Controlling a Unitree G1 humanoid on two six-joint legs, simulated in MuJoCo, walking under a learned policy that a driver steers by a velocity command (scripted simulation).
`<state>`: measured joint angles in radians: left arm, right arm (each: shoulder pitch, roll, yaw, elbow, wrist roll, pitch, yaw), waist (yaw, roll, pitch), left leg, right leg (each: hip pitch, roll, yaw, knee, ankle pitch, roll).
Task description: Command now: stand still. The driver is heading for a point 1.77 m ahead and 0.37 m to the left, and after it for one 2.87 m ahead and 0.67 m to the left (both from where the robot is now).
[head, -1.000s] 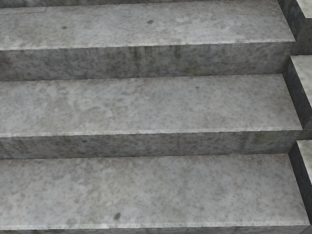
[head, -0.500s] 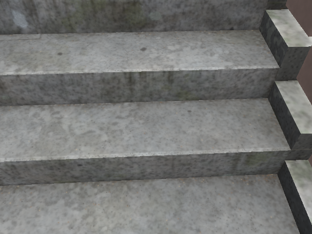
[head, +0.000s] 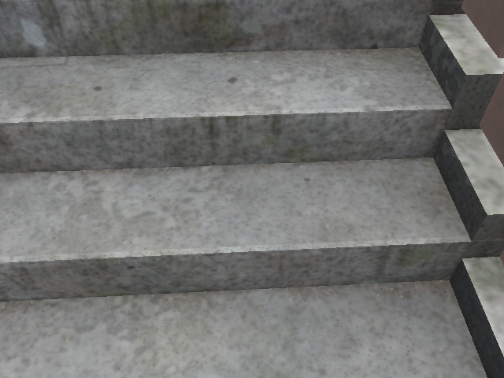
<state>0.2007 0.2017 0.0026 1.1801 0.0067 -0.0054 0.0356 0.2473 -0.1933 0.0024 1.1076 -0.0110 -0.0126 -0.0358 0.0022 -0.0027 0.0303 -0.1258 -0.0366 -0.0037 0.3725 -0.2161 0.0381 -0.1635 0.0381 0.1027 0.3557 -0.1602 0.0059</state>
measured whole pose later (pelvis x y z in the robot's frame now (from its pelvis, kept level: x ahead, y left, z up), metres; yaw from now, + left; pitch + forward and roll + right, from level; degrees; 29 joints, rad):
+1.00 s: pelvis +0.03 +0.02 +0.00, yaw +0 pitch -1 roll +0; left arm 0.26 0.17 0.00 1.16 0.02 -0.01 0.05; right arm 0.28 -0.17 -0.01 1.12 -0.01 -0.02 -0.04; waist 0.00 -0.02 0.00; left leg -0.08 -0.07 0.01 0.34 -0.25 0.07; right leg -0.15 0.00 0.11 0.40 -0.23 0.02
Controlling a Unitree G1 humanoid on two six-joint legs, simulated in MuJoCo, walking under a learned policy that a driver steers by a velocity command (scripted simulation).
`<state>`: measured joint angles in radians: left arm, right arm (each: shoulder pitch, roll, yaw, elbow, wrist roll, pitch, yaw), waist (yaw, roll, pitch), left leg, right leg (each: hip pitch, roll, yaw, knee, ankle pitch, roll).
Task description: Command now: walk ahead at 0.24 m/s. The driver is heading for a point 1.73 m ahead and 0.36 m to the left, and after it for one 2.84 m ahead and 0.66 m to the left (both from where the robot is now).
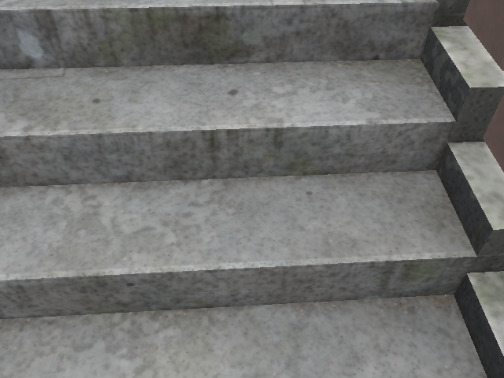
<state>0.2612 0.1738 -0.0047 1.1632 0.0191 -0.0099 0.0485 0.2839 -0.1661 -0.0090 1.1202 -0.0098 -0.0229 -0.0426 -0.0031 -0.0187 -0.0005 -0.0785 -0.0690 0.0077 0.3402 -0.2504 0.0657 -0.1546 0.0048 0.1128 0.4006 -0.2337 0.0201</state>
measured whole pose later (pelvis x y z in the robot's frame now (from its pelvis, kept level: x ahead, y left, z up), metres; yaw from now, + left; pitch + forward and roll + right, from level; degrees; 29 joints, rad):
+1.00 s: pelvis +0.34 -0.02 +0.03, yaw -1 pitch +4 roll -3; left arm -0.08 0.04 -0.10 0.64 0.01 -0.02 0.01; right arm 0.49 -0.12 0.02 1.13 0.02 -0.08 -0.03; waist -0.03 0.02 0.03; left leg -0.03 0.03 0.09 0.25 -0.10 0.10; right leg -0.90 0.02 -0.19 1.27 -0.47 -0.14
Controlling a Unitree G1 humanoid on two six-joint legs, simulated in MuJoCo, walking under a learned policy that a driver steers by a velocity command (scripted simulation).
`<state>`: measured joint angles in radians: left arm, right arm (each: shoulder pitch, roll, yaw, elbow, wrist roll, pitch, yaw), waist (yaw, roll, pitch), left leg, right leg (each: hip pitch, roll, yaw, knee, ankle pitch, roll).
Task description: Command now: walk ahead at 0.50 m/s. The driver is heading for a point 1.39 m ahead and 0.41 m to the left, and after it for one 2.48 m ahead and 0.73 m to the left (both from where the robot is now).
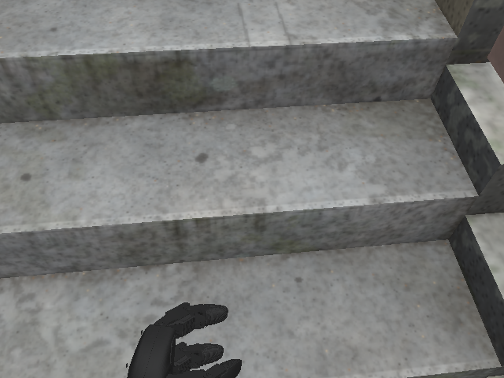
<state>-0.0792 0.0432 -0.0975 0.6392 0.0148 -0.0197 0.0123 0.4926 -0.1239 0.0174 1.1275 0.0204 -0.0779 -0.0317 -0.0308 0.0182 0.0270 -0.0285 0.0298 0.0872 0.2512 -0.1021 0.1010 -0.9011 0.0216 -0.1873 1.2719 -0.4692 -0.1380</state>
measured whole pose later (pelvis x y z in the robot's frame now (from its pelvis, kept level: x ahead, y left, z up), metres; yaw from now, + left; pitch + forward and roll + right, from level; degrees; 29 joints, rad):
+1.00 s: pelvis +0.55 +0.03 +0.33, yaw +1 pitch +6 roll -3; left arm -0.14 0.01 -0.07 0.56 0.00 -0.04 -0.01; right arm 0.58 -0.09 -0.02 1.07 0.01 -0.12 -0.04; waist -0.10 0.02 0.00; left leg 0.04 0.03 0.06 0.12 -0.18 0.08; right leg -1.07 -0.02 -0.19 1.31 -0.39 -0.17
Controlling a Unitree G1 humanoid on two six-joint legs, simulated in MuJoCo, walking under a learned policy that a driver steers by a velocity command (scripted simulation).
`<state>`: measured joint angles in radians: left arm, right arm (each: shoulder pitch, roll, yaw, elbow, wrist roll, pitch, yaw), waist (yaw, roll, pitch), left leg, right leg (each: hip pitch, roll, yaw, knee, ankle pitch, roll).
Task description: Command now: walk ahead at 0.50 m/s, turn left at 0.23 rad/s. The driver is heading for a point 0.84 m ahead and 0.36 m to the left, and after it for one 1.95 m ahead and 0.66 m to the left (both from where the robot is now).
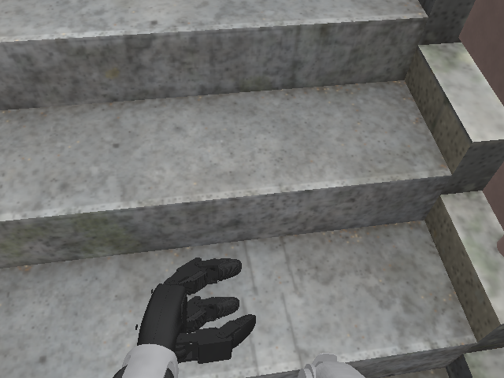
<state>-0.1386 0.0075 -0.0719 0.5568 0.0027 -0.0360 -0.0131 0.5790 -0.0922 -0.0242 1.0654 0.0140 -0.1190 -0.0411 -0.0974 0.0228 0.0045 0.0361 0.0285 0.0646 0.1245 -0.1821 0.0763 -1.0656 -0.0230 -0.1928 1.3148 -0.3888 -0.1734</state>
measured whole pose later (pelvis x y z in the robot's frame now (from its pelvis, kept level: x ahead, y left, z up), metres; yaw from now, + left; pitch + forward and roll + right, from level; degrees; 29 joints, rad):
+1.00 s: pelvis +0.56 +0.15 +0.34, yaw +31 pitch +5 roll -4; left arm -0.13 -0.02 -0.09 0.48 0.04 -0.04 0.01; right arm 0.52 -0.16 -0.06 0.92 0.00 -0.06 -0.03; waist -0.11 0.02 -0.01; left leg -0.04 -0.09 -0.19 0.24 -0.15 0.14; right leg -1.14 0.00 -0.14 1.49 -0.42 -0.11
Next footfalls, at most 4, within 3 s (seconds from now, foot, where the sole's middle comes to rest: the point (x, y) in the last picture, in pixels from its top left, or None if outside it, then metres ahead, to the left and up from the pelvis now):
0.02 right None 0.20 -0.09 -0.63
0.52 left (162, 319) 0.47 0.15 -0.46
1.04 right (152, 145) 0.78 0.16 -0.29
1.50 left None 0.78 0.47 -0.29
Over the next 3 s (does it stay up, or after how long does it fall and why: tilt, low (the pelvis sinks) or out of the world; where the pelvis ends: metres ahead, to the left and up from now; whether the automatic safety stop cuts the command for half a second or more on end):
stays up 1.25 0.43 0.81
